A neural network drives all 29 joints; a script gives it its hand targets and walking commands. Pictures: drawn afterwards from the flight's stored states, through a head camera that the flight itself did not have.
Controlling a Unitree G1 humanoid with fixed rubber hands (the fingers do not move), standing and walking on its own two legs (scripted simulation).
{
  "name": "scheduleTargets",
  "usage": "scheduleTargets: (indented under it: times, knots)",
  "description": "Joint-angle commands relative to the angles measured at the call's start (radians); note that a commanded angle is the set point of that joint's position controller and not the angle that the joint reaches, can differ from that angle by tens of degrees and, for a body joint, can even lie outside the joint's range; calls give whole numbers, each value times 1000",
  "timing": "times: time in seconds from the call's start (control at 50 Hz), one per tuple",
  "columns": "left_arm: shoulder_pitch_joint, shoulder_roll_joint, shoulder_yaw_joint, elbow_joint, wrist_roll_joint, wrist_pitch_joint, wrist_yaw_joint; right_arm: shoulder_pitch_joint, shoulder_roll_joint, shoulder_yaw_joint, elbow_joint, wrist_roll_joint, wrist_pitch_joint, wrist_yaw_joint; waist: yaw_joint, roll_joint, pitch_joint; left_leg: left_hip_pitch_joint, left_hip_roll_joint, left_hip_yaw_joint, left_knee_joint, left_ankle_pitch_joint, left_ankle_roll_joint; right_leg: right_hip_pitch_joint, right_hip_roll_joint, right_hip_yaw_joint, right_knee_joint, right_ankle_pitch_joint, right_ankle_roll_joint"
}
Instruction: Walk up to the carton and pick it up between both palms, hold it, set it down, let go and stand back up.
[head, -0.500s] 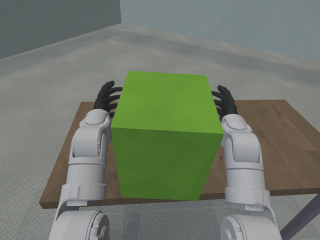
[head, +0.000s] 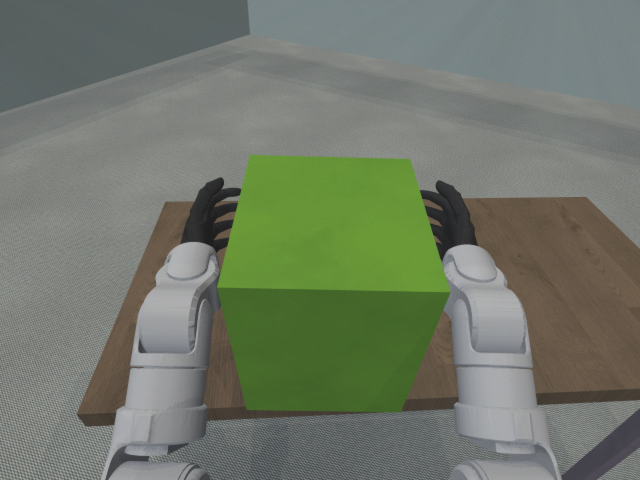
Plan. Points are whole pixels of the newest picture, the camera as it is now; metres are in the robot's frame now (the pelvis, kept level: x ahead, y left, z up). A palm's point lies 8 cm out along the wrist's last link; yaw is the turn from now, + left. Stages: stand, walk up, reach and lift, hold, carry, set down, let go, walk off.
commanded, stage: hold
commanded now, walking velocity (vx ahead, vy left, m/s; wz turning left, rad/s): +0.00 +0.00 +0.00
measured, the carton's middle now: (327, 286) +0.34 +0.01 +0.11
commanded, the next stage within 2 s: set down in 1.06 s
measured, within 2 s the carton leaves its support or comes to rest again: neither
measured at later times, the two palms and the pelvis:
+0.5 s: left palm (211, 224) +0.35 +0.15 +0.20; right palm (467, 237) +0.35 -0.15 +0.20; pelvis -0.02 +0.01 +0.00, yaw -1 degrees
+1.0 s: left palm (195, 264) +0.30 +0.15 +0.18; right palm (461, 266) +0.32 -0.14 +0.18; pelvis -0.01 +0.00 +0.00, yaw +0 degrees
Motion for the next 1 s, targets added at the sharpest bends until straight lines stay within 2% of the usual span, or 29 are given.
scheduleTargets:
  times: [0.0, 0.04, 0.08, 0.12, 0.2, 0.26, 0.28, 0.3, 0.34, 0.36, 0.38, 0.4, 0.44, 0.48, 0.56, 0.62, 0.64, 0.66, 0.68, 0.72, 0.74, 0.76, 0.82, 0.84, 0.88, 0.9, 0.92, 0.94, 0.98]
  knots:
    - [-388, -424, -470, -238, -172, 14, -137, -378, 471, 482, -249, 164, 9, 132, -3, -23, -252, 167, -53, 2, 57, 326, -41, 153, 54, -7, 53, 343, 36]
    - [-436, -410, -491, -284, -179, 24, -145, -402, 479, 493, -281, 177, 18, 138, -7, -29, -214, 141, -59, 9, 50, 246, -39, 111, 50, -7, 54, 273, 36]
    - [-501, -404, -490, -296, -172, 21, -155, -483, 466, 489, -326, 184, 13, 138, -6, 19, -222, 101, -57, 18, 55, 136, -35, 85, 41, -7, 62, 156, 31]
    - [-582, -389, -476, -286, -182, 8, -159, -538, 466, 483, -316, 169, 8, 137, -10, -21, -242, 54, -55, 20, 69, 23, -26, 29, 44, -16, 65, 4, 38]
    - [-694, -356, -377, -73, -134, -21, -173, -609, 438, 380, -94, 106, -6, 133, -30, -22, -239, -20, -64, 48, 99, -196, -18, -107, 40, -26, 47, -338, 27]
    - [-722, -346, -286, 58, -87, -46, -183, -622, 413, 282, 77, 67, -26, 144, -34, -15, -226, -38, -56, 42, 99, -265, -12, -135, 54, -42, 65, -347, 24]
    - [-721, -348, -262, 123, -82, -52, -191, -644, 405, 265, 82, 57, -39, 146, -31, -15, -228, -50, -55, 50, 112, -262, -12, -137, 51, -43, 65, -353, 22]
    - [-722, -359, -233, 146, -75, -64, -192, -662, 419, 254, 105, 51, -45, 150, -19, -32, -232, -46, -46, 33, 101, -250, -7, -138, 55, -43, 63, -337, 25]
    - [-737, -358, -188, 217, -50, -79, -197, -702, 412, 222, 148, 41, -68, 161, -14, -25, -224, -34, -41, 21, 101, -237, -4, -169, 63, -52, 75, -293, 22]
    - [-755, -366, -171, 233, -39, -88, -197, -727, 434, 206, 162, 38, -78, 161, -12, 4, -225, -38, -47, 25, 108, -191, -5, -159, 60, -51, 78, -248, 19]
    - [-768, -375, -161, 249, -32, -94, -199, -730, 438, 196, 195, 37, -84, 163, -17, -13, -229, -31, -50, 30, 109, -165, -4, -137, 57, -51, 80, -210, 19]
    - [-777, -374, -146, 270, -24, -98, -200, -744, 439, 184, 210, 30, -91, 166, -14, 3, -260, -17, -52, 34, 103, -155, -7, -130, 58, -46, 76, -209, 16]
    - [-804, -384, -141, 250, -17, -110, -198, -762, 443, 166, 221, 31, -104, 173, -14, 47, -252, -17, -43, 17, 93, -183, -11, -117, 66, -43, 94, -174, 13]
    - [-838, -388, -164, 190, -26, -128, -188, -767, 469, 187, 215, 49, -116, 175, -15, 30, -289, 4, -38, 16, 100, -92, -6, -87, 63, -44, 102, -82, 14]
    - [-786, -420, -246, 124, -75, -115, -163, -757, 483, 257, 112, 85, -114, 164, -1, -15, -378, 82, -33, -5, 93, 106, -17, 6, 61, -30, 91, 111, 16]
    - [-677, -422, -308, 57, -100, -80, -142, -641, 469, 306, 65, 110, -85, 149, -3, 17, -389, 141, -42, -1, 97, 231, -26, 48, 64, -27, 74, 210, 20]
    - [-621, -418, -321, 41, -108, -66, -138, -595, 452, 324, 23, 108, -75, 145, -7, 0, -352, 151, -41, -3, 92, 264, -31, 62, 64, -23, 68, 240, 15]
    - [-576, -439, -337, 22, -115, -53, -136, -580, 457, 345, -17, 121, -64, 140, -7, 17, -350, 166, -42, -3, 95, 304, -37, 74, 62, -18, 60, 287, 15]
    - [-549, -429, -350, -12, -118, -44, -134, -528, 468, 357, -8, 122, -48, 141, -14, -7, -341, 169, -44, 4, 83, 316, -37, 105, 60, -21, 58, 315, 21]
    - [-496, -432, -402, -110, -136, -25, -138, -448, 481, 394, -66, 135, -29, 141, -16, 11, -315, 162, -47, 2, 68, 339, -41, 136, 60, -16, 54, 331, 25]
    - [-473, -447, -422, -112, -140, -15, -139, -457, 474, 408, -119, 141, -27, 138, -9, 13, -306, 159, -48, 4, 67, 369, -42, 153, 65, -16, 52, 351, 25]
    - [-461, -429, -425, -160, -146, -9, -139, -437, 483, 437, -156, 146, -20, 139, -4, -13, -299, 167, -42, -3, 68, 357, -41, 150, 58, -13, 55, 356, 33]
    - [-480, -434, -490, -285, -181, -2, -147, -459, 498, 510, -297, 192, -10, 139, 5, 1, -305, 155, -49, -1, 69, 326, -42, 162, 43, 2, 68, 361, 28]
    - [-497, -424, -497, -319, -190, -2, -146, -464, 508, 523, -305, 198, -5, 137, 6, -18, -315, 142, -56, 2, 69, 285, -42, 152, 41, 1, 65, 327, 33]
    - [-512, -424, -500, -302, -184, 4, -148, -500, 489, 519, -331, 188, -5, 136, 9, -8, -287, 80, -59, 12, 65, 162, -37, 121, 45, -9, 69, 192, 36]
    - [-521, -407, -477, -273, -180, 5, -147, -510, 471, 508, -306, 182, -1, 135, 9, -37, -268, 54, -58, 14, 60, 99, -29, 101, 40, -8, 70, 124, 41]
    - [-565, -382, -450, -240, -171, 5, -148, -545, 458, 488, -278, 169, 0, 136, 10, -59, -239, 40, -52, 16, 59, 12, -23, 57, 40, -15, 64, 0, 43]
    - [-586, -370, -424, -189, -152, 2, -153, -547, 463, 459, -207, 143, 8, 138, -5, -74, -214, 3, -58, 33, 63, -63, -19, 26, 33, -11, 56, -107, 47]
    - [-648, -346, -359, -71, -115, -12, -174, -584, 437, 398, -87, 106, 2, 140, -12, -66, -192, -8, -70, 60, 98, -162, -24, -84, 27, 2, 23, -348, 38]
